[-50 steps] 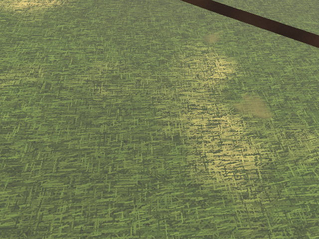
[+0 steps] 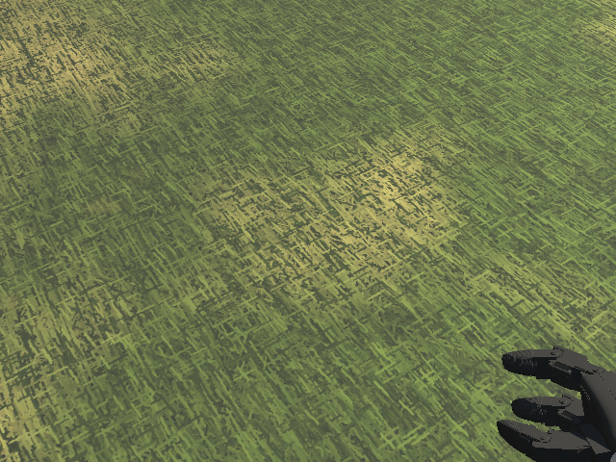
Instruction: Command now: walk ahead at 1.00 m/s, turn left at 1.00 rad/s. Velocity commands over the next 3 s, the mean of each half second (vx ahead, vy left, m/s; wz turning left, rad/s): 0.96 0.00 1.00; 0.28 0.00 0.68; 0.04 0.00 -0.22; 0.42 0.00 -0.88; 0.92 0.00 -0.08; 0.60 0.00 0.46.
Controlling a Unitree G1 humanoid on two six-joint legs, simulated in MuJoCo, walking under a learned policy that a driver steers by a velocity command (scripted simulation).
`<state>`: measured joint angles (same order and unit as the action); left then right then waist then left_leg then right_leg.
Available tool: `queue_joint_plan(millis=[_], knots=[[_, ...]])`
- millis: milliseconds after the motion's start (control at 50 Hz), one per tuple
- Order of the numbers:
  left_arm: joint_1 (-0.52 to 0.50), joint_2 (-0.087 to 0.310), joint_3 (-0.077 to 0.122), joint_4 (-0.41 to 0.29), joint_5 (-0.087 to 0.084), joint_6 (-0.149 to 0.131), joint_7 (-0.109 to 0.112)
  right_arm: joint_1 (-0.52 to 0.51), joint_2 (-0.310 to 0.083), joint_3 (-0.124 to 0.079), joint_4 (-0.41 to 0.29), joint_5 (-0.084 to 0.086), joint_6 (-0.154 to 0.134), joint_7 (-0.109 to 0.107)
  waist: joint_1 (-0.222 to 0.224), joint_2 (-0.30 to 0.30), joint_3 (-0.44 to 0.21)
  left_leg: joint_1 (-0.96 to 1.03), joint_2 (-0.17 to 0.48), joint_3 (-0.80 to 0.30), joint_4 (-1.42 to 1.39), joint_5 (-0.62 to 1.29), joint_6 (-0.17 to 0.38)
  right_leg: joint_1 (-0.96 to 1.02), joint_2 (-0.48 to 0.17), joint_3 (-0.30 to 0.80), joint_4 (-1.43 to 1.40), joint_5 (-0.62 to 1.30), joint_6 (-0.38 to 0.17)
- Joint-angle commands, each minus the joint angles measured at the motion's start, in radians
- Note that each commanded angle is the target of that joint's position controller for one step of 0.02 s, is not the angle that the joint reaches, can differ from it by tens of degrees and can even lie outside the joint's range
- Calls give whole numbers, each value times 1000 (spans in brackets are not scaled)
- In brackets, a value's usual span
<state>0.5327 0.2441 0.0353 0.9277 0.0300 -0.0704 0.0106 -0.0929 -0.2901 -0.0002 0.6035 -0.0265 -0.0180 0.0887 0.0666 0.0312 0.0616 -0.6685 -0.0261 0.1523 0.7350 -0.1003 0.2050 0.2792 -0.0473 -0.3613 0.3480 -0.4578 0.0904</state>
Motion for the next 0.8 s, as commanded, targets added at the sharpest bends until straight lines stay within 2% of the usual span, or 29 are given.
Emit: queue_joint_plan(millis=[20,40,60,80,100,120,160,200,260,300,340,360,380,400,420,440,460,480,500,520,540,560,600,640,680,720,760,780,800], knots=[[-167,284,67,-133,7,22,8,579,-194,-103,142,10,-4,-53,-353,-109,-239,825,-96,-72,-73,-134,75,-460,-210,90,746,1235,-117],[-190,167,47,-173,19,22,-11,491,-268,-135,142,37,10,-77,-238,139,-162,916,57,-349,-115,-153,102,-776,-12,110,1114,119,-86],[-177,159,36,-309,-8,-3,-12,454,-362,-146,85,-11,29,-71,-163,187,-336,1174,250,-898,-301,-198,312,-1126,80,301,1355,-52,-42],[-274,182,27,-327,-6,-33,-12,506,-320,-148,83,-13,32,-85,-203,-10,-324,1120,279,-983,-443,-283,284,-1183,20,427,1292,33,-53],[-291,175,20,-319,-9,-45,-10,480,-269,-140,114,-2,19,-92,-157,-87,-168,946,258,-919,-486,-249,249,-1163,-24,437,1168,79,-61],[-315,162,14,-315,5,-41,-6,453,-234,-130,131,4,-1,-96,-105,-137,-86,781,208,-826,-491,-148,217,-1094,-57,437,1069,73,-54],[-271,154,9,-294,42,1,-5,394,-182,-105,125,11,-36,-106,-25,-147,-43,563,130,-680,-487,-3,190,-959,-89,442,955,35,-26],[-330,132,2,-323,45,29,-14,401,-166,-95,130,20,-58,-97,-17,-126,-2,407,78,-620,-525,-15,180,-906,-107,418,792,16,-2],[-521,85,-24,-402,19,27,-30,418,-178,-104,134,13,-72,-85,-68,-72,45,273,1,-555,-564,61,127,-797,-77,375,508,334,-1],[-558,88,-27,-413,3,23,-35,452,-194,-113,147,24,-74,-75,-105,-38,17,304,-3,-546,-550,190,83,-698,-35,363,365,511,-24],[-582,112,-22,-424,-4,20,-31,486,-206,-118,162,32,-70,-74,-129,-13,-3,398,21,-568,-511,304,54,-647,-3,361,275,536,-48],[-563,130,-16,-421,-3,18,-26,488,-213,-121,164,31,-67,-78,-120,-5,-20,448,25,-577,-459,379,31,-603,15,369,225,510,-57],[-504,161,-3,-404,-2,15,-17,488,-231,-125,167,29,-64,-82,-95,-6,-66,501,21,-578,-363,530,6,-526,47,368,206,446,-67],[-378,208,18,-373,-5,10,-5,473,-265,-131,167,22,-63,-80,-25,-8,-152,519,13,-568,-188,635,-21,-384,69,368,211,350,-79],[-182,246,38,-330,-1,3,13,421,-281,-135,160,19,-66,-75,96,-14,-226,435,-31,-535,68,622,-57,-172,36,378,192,321,-92],[18,314,61,-299,31,-6,34,393,-151,-102,129,24,-75,-79,156,-107,-341,277,-99,-457,416,202,-81,54,-180,562,183,127,-122],[-62,384,71,-316,51,-5,27,518,-50,-71,65,68,-68,-92,14,-449,-499,32,-200,-325,697,-456,-128,209,-505,1116,34,309,-242],[-156,306,73,-335,36,6,16,487,-152,-79,95,28,-46,-111,7,-290,-419,-69,-82,-287,764,-381,-124,107,-477,1120,51,390,-274],[-212,193,41,-334,26,10,12,394,-171,-87,101,10,-32,-108,16,-167,-280,-76,-31,-257,723,-315,-132,-27,-417,894,77,545,-264],[-229,129,22,-311,27,13,8,347,-157,-89,98,3,-20,-98,3,-79,-177,-71,-1,-234,681,-295,-142,-147,-360,724,82,721,-247],[-211,117,15,-282,20,10,9,304,-134,-88,77,-3,-7,-83,-3,-106,-139,-84,29,-240,629,-303,-150,-190,-320,611,69,792,-223],[-191,121,15,-256,11,6,7,298,-105,-83,62,-4,12,-67,-16,-145,-100,-68,37,-230,597,-318,-161,-255,-305,542,41,830,-206],[-213,132,18,-228,-14,-8,-2,265,-68,-72,14,-8,36,-48,-59,-158,-59,-55,52,-212,487,-290,-168,-336,-301,448,-6,933,-198],[-310,157,27,-238,-27,-17,-4,236,-55,-61,-32,-8,43,-29,-110,-169,-53,30,61,-180,280,-154,-168,-428,-282,326,-54,928,-186],[-372,165,32,-240,-31,-22,-7,243,-42,-50,-30,-3,41,-10,-136,-179,-66,241,33,-120,46,63,-152,-533,-197,183,-41,863,-145],[-335,192,43,-228,-33,-20,-5,248,-56,-53,-16,-6,40,-2,-134,-160,-73,355,-12,-74,-42,119,-136,-538,-188,157,10,883,-129],[-305,227,54,-231,-48,-9,-3,299,-88,-66,5,-22,36,-10,-154,-131,-96,432,-46,-78,-92,70,-101,-493,-207,163,146,988,-129],[-291,240,57,-235,-53,2,-3,369,-106,-76,30,-31,27,-19,-180,-109,-131,521,-66,-91,-134,61,-79,-495,-205,163,284,974,-127],[-278,239,55,-240,-52,14,-5,447,-128,-88,60,-43,15,-34,-221,-62,-174,646,-59,-124,-206,127,-52,-549,-173,152,489,810,-105]])
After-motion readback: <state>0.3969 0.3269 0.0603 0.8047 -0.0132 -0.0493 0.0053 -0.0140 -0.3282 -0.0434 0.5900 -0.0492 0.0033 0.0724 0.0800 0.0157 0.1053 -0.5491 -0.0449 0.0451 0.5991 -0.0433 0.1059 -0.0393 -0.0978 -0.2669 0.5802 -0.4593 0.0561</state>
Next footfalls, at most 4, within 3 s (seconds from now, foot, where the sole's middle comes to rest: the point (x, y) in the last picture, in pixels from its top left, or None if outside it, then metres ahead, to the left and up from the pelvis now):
0.04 left None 0.21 0.02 -0.74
0.44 right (366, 361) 0.67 -0.06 -0.74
0.82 left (222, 317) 0.75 0.28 -0.74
1.20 right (302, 290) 0.84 0.10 -0.74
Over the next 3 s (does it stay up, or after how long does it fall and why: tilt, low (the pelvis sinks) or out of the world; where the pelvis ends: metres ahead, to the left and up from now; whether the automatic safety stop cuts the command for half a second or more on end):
stays up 1.66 0.17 0.02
